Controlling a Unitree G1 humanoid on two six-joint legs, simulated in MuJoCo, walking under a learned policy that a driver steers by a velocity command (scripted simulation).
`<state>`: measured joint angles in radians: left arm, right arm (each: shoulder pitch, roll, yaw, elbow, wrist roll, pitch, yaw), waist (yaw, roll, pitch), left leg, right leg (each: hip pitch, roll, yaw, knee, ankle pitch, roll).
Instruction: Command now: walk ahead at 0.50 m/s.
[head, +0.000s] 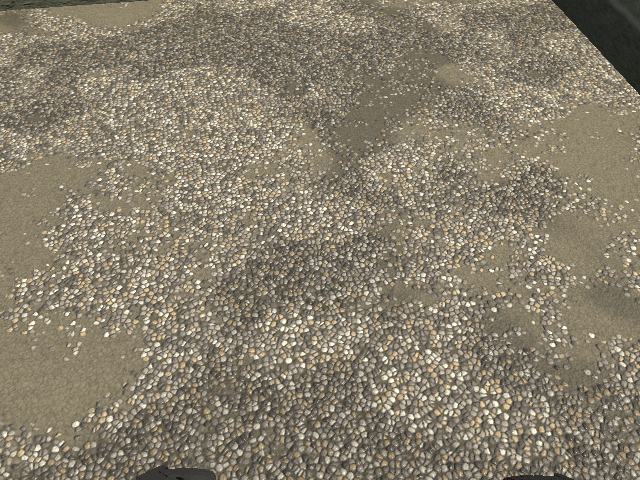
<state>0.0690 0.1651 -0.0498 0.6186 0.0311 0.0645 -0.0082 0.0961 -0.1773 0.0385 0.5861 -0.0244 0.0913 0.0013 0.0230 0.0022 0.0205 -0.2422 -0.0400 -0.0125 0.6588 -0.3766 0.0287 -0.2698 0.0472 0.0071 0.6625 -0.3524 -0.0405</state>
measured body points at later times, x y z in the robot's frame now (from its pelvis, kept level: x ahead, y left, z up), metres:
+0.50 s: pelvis +0.00 -0.01 +0.00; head -0.01 -0.01 +0.45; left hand +0.20 +0.19 -0.07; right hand +0.20 -0.20 -0.07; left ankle -0.01 +0.10 -0.72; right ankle +0.00 -0.10 -0.72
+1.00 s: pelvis +0.00 -0.02 +0.00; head -0.01 -0.02 +0.45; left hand +0.20 +0.18 -0.07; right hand +0.22 -0.20 -0.07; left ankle -0.01 +0.10 -0.72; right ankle +0.00 -0.10 -0.72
